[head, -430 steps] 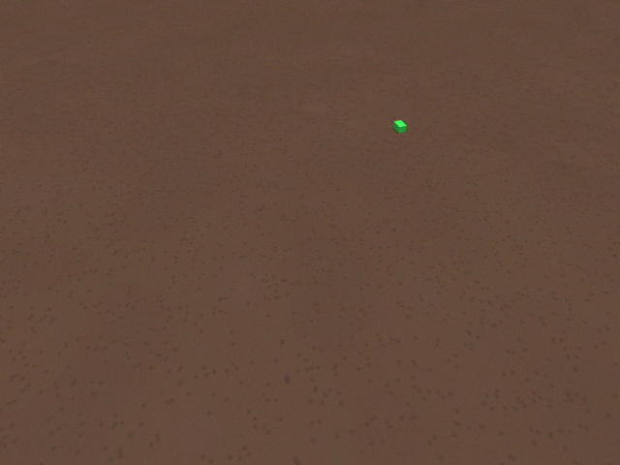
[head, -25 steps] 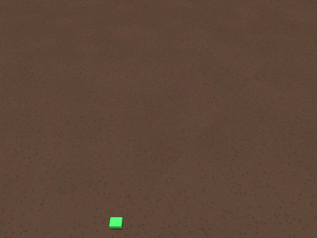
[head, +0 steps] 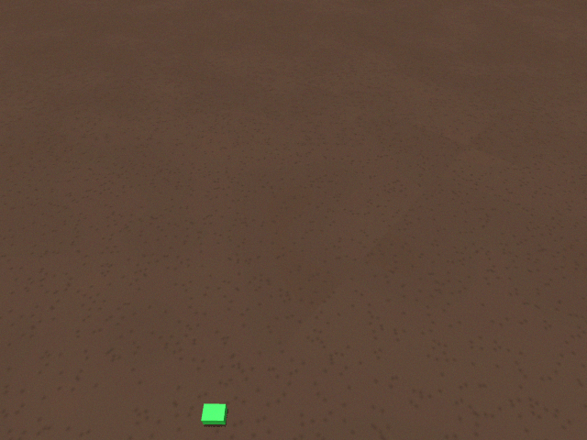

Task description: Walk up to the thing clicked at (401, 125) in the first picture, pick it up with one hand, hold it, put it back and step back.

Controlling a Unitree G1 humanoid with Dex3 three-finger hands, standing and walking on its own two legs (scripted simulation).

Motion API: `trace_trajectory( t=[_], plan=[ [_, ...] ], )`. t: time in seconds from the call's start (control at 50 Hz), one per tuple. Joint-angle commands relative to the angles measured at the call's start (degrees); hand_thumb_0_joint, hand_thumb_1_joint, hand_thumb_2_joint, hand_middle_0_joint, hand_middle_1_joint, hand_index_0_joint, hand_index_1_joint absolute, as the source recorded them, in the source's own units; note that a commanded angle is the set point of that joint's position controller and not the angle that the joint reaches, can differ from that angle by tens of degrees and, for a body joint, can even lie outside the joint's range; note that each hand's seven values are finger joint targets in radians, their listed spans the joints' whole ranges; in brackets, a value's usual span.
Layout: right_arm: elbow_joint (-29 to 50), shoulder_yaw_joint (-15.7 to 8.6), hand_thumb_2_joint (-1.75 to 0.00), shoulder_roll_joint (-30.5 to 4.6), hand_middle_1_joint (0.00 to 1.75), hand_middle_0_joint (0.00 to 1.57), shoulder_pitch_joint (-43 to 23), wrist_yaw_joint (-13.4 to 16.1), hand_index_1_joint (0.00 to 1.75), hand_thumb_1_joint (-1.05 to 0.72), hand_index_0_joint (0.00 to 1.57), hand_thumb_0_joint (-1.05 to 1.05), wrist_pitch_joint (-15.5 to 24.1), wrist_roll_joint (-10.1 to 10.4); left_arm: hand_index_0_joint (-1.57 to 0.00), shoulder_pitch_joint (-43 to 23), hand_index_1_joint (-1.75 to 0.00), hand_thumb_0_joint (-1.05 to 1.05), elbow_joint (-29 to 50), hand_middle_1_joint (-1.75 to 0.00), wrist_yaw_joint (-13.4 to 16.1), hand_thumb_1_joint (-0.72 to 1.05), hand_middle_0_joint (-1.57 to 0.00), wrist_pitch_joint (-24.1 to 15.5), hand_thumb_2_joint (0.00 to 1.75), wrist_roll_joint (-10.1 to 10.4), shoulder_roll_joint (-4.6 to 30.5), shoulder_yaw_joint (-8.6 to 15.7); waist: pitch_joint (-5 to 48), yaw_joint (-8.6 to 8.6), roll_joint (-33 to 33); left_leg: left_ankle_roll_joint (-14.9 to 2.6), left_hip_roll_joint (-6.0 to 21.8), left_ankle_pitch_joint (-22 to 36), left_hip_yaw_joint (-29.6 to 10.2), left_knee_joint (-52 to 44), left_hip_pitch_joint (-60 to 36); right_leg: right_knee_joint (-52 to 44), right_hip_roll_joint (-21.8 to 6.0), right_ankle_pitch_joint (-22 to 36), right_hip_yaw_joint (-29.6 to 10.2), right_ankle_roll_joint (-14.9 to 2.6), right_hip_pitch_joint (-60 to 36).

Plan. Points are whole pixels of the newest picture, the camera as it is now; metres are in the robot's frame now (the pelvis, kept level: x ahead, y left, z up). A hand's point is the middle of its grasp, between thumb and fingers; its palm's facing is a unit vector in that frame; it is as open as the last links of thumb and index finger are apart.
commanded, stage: stand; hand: left
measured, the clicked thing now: (214, 414) +0.41 +0.25 -0.76
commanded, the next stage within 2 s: none
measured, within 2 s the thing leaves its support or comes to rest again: neither
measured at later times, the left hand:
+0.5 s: hand out of the picture +0.07 +0.25 -0.16, palm faces -0.03 -0.94 -0.35, open 7.4 cm
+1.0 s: hand out of the picture +0.06 +0.26 -0.16, palm faces -0.04 -0.94 -0.35, open 7.4 cm
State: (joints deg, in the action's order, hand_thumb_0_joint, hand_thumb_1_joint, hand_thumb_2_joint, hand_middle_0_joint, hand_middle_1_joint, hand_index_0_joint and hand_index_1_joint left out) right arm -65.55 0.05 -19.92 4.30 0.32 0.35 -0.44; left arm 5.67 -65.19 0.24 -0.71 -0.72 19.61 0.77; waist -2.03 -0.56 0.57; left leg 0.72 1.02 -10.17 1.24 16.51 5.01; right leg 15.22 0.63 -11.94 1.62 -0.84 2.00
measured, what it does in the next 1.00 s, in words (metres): stands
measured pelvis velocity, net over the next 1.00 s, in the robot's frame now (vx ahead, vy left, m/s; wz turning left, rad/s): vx -0.01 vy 0.00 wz -0.01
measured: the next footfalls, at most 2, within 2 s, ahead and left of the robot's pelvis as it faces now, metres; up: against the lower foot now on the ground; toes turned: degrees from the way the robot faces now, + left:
none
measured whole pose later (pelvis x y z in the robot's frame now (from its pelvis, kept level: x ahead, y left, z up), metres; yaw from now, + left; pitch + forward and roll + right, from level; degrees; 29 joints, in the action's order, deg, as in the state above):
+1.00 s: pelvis -0.01 +0.00 +0.00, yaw +0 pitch -1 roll +0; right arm -65.4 0.4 -20.0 6.1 0.2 0.4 -0.5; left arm 7.2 -64.8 0.1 -0.7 -0.7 20.1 0.2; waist -2.4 -0.5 0.2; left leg 0.6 1.1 -9.8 1.7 16.7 5.5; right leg 15.5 0.6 -11.4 1.2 -0.8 2.7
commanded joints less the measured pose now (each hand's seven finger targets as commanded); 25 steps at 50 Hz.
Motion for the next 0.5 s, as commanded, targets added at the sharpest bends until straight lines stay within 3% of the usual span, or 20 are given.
trace_trajectory(
  t=[0.0, 0.16, 0.28, 0.48],
  plan=[
    [3.8, -2.1, -0.90, -11.6, 0.30, 0.20, -2.1, 0.4, 0.30, -0.90, 0.20, 0.00, 1.4, 0.0, -0.20, -1.8, -0.30, 0.00, 3.3, -0.30, 0.8, 0.90, -0.20, -1.4, 0.90, 0.3, 12.6, 2.2, 5.5, 0.04, -1.6, -1.77, 7.3, 14.5, -5.5, -0.2, -3.6, -1.4, -9.0, 16.6, -5.8, -0.08, 1.3],
    [3.7, -2.0, -0.90, -11.9, 0.30, 0.20, -2.2, 0.5, 0.30, -0.90, 0.20, 0.00, 1.5, -0.1, -0.20, -1.3, -0.30, 0.00, 3.5, -0.30, 0.7, 0.90, -0.20, -1.3, 0.90, 0.3, 12.3, 1.9, 5.0, 0.35, 0.2, -1.57, 7.2, 14.7, -5.4, -0.4, -2.6, -1.3, -8.8, 16.3, -5.8, -0.23, 1.1],
    [3.6, -2.0, -0.90, -11.8, 0.30, 0.20, -1.6, 0.4, 0.30, -0.90, 0.20, 0.00, 1.3, 0.0, -0.20, -1.6, -0.30, 0.00, 3.2, -0.30, 0.6, 0.90, -0.20, -1.2, 0.90, 0.3, 12.5, 2.0, 3.0, 0.34, -0.6, -1.76, 7.0, 9.5, -5.8, -1.9, -0.9, -1.9, -8.6, 10.0, -6.1, -0.39, 2.0],
    [3.7, -1.9, -0.90, -11.8, 0.30, 0.20, -1.0, 0.4, 0.30, -0.90, 0.20, 0.00, 1.5, 0.0, -0.20, -1.0, -0.30, 0.00, 3.4, -0.30, 0.6, 0.90, -0.20, -1.4, 0.90, 0.3, 12.8, 2.0, 3.4, 0.28, -1.4, -1.72, 7.2, 11.7, -6.0, -1.2, -2.0, -1.6, -8.6, 13.0, -6.3, -0.46, 2.3]
  ],
)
